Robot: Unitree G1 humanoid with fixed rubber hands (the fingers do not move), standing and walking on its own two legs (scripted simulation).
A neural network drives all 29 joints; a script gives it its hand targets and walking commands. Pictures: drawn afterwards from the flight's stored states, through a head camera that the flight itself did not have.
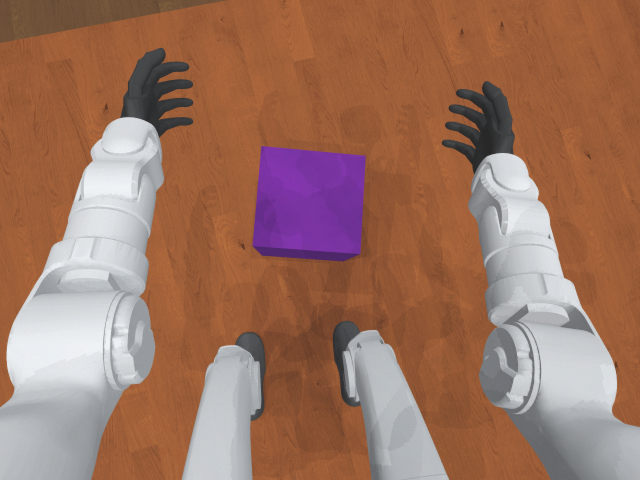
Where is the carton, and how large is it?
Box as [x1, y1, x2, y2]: [253, 146, 365, 260]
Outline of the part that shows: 261,146 253,246 262,255 344,260 358,254 360,250 365,156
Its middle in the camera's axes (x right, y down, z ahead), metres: -0.03 -0.06 +0.88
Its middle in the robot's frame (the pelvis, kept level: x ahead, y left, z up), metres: +0.49 -0.05 -0.53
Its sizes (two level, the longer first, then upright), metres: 0.210 0.200 0.250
